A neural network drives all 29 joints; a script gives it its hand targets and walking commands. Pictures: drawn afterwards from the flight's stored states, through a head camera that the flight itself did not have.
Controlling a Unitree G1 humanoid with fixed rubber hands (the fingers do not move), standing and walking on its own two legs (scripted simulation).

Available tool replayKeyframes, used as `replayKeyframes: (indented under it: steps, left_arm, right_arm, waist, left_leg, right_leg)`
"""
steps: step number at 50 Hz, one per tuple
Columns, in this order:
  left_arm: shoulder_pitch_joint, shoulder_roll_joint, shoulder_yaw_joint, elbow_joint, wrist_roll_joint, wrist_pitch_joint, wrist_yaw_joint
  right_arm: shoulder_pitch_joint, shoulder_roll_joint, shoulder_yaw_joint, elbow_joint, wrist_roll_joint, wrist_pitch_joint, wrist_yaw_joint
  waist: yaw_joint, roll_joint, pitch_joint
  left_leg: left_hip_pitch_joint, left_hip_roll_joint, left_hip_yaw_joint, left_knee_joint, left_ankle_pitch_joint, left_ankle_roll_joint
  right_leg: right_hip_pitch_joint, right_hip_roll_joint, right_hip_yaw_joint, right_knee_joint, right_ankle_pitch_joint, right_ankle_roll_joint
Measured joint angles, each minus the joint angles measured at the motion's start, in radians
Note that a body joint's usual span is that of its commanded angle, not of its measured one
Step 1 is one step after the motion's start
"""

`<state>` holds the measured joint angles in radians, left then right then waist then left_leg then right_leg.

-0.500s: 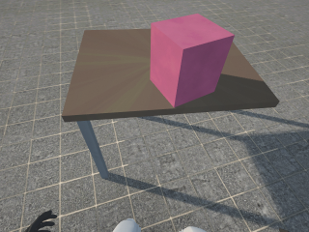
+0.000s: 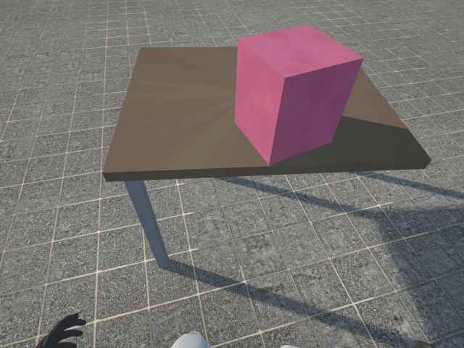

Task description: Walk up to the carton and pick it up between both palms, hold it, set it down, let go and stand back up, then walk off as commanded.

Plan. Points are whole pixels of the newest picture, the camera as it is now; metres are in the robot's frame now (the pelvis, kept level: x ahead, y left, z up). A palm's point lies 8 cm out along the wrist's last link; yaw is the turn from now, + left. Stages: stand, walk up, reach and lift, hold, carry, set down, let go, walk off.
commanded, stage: walk up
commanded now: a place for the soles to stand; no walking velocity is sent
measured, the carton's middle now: (288, 95) +0.71 -0.12 +0.06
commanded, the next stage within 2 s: none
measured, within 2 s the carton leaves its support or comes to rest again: neither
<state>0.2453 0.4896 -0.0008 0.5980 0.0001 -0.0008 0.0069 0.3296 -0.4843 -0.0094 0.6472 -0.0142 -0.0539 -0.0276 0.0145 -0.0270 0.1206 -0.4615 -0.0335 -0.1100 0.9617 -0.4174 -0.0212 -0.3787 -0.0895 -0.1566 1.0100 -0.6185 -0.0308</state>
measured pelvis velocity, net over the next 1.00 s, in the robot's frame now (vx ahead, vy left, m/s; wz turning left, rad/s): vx -0.01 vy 0.01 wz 0.06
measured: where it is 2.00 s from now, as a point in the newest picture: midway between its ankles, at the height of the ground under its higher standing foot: outside the picture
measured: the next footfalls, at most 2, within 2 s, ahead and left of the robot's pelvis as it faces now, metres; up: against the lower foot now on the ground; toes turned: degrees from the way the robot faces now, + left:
none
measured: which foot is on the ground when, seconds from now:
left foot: down 0.00-1.00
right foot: down 0.00-1.00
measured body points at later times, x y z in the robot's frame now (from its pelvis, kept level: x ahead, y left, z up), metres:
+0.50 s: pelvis +0.00 +0.01 +0.00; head +0.02 +0.03 +0.45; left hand +0.13 +0.34 -0.07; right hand +0.13 -0.32 -0.07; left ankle +0.06 +0.15 -0.68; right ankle +0.02 -0.10 -0.68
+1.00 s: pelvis -0.01 +0.01 +0.00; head +0.01 +0.02 +0.45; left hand +0.11 +0.34 -0.07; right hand +0.13 -0.31 -0.07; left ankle +0.04 +0.16 -0.68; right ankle +0.02 -0.10 -0.68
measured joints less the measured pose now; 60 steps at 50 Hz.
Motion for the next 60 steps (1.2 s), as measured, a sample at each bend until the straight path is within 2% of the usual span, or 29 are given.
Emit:
replayKeyframes:
  steps: [3, 4, 10, 14, 21, 23, 28, 31, 36, 40, 45, 47, 49, 52, 60]
  left_arm:
    - [-0.003, 0.0, 0.0, 0.0, 0.0, -0.004, 0.0]
    - [0.0, 0.0, 0.0, 0.0, 0.0, -0.008, 0.0]
    - [0.011, 0.0, 0.0, 0.0, 0.0, -0.022, 0.0]
    - [0.008, 0.0, 0.0, 0.0, 0.0, -0.024, 0.0]
    - [-0.016, 0.0, 0.0, 0.0, 0.0, -0.009, 0.0]
    - [-0.015, 0.0, 0.0, 0.0, 0.0, -0.01, 0.0]
    - [-0.011, 0.0, 0.0, 0.0, 0.0, -0.02, 0.0]
    - [-0.011, 0.0, 0.0, 0.0, 0.0, -0.02, 0.0]
    - [-0.019, 0.0, 0.0, 0.0, 0.0, -0.009, 0.0]
    - [-0.015, 0.0, 0.0, 0.0, 0.0, -0.01, 0.0]
    - [0.008, 0.0, 0.0, 0.0, 0.0, -0.018, 0.0]
    - [0.008, 0.0, 0.0, 0.0, 0.0, -0.022, 0.0]
    - [0.005, 0.0, 0.0, 0.0, 0.0, -0.022, 0.0]
    - [-0.003, 0.0, 0.0, 0.0, 0.0, -0.021, 0.0]
    - [0.001, 0.0, 0.0, 0.001, 0.0, -0.021, 0.0]
  right_arm:
    - [0.0, 0.0, 0.0, 0.0, 0.0, 0.0, 0.0]
    - [0.0, 0.0, 0.0, 0.0, 0.0, 0.0, 0.0]
    - [0.0, -0.006, 0.0, 0.0, 0.0, 0.002, 0.0]
    - [0.0, -0.007, 0.0, 0.0, 0.003, 0.002, 0.0]
    - [0.0, 0.002, 0.0, 0.0, 0.003, 0.002, 0.0]
    - [0.0, 0.002, 0.0, 0.0, 0.003, 0.002, 0.0]
    - [0.0, 0.0, 0.0, 0.0, 0.003, 0.002, 0.0]
    - [0.0, 0.002, 0.0, 0.0, 0.003, 0.001, 0.0]
    - [0.0, 0.006, 0.0, 0.0, 0.001, 0.001, 0.0]
    - [0.0, 0.005, 0.0, 0.0, 0.001, 0.002, 0.0]
    - [0.0, 0.002, 0.0, 0.0, 0.001, 0.003, 0.0]
    - [0.0, -0.002, 0.0, 0.0, 0.002, 0.003, 0.0]
    - [0.0, -0.004, 0.0, 0.0, 0.003, 0.003, 0.0]
    - [0.0, 0.003, 0.0, 0.0, 0.003, 0.003, 0.0]
    - [0.0, 0.004, 0.0, 0.0, 0.003, 0.003, 0.0]
  waist:
    - [0.003, 0.0, -0.003]
    - [0.008, 0.0, -0.004]
    - [0.02, 0.008, -0.005]
    - [0.018, 0.013, 0.001]
    - [0.007, 0.013, 0.003]
    - [0.011, 0.013, 0.0]
    - [0.022, 0.015, -0.009]
    - [0.019, 0.017, -0.007]
    - [0.006, 0.017, -0.005]
    - [0.011, 0.017, -0.007]
    - [0.019, 0.017, -0.022]
    - [0.018, 0.019, -0.023]
    - [0.017, 0.023, -0.019]
    - [0.017, 0.023, -0.013]
    - [0.024, 0.022, -0.017]
  left_leg:
    - [-0.003, 0.0, -0.007, -0.005, 0.003, 0.0]
    - [-0.003, 0.0, -0.007, -0.004, 0.003, 0.005]
    - [-0.023, -0.001, -0.005, 0.096, -0.053, 0.008]
    - [0.007, 0.007, 0.004, -0.004, -0.004, 0.008]
    - [-0.014, 0.003, -0.012, 0.023, -0.025, 0.001]
    - [-0.015, 0.003, -0.014, 0.019, -0.021, 0.001]
    - [-0.017, 0.003, -0.013, 0.039, -0.051, 0.003]
    - [-0.014, 0.0, -0.012, 0.021, -0.007, 0.005]
    - [-0.015, 0.0, -0.027, 0.006, -0.003, 0.005]
    - [-0.014, 0.0, -0.033, -0.007, 0.008, 0.005]
    - [-0.017, 0.0, -0.032, 0.053, -0.057, 0.008]
    - [0.002, 0.002, -0.027, 0.01, -0.052, 0.01]
    - [0.013, 0.001, -0.026, -0.022, 0.014, 0.005]
    - [0.008, 0.001, -0.026, -0.006, -0.003, -0.008]
    - [0.003, 0.0, -0.033, 0.012, -0.037, 0.0]
  right_leg:
    - [0.0, 0.008, 0.0, -0.029, 0.117, -0.001]
    - [0.0, 0.008, 0.0, -0.029, 0.119, -0.004]
    - [0.0, -0.002, 0.0, -0.032, 0.096, -0.005]
    - [-0.003, -0.01, 0.0, -0.024, 0.092, 0.011]
    - [-0.003, 0.005, 0.0, -0.032, 0.083, 0.012]
    - [-0.003, 0.007, 0.0, -0.042, 0.117, 0.014]
    - [-0.001, 0.002, 0.0, -0.042, 0.105, 0.015]
    - [-0.001, -0.002, 0.0, -0.04, 0.108, 0.016]
    - [-0.002, 0.015, 0.001, -0.034, 0.016, 0.009]
    - [-0.002, 0.021, 0.001, -0.065, 0.143, 0.006]
    - [-0.001, 0.016, 0.001, -0.063, 0.126, -0.001]
    - [-0.002, 0.009, 0.0, -0.062, 0.126, 0.0]
    - [-0.003, 0.006, 0.001, -0.056, 0.125, 0.006]
    - [-0.002, 0.006, 0.001, -0.055, 0.127, 0.009]
    - [-0.003, 0.011, 0.001, -0.057, 0.13, 0.0]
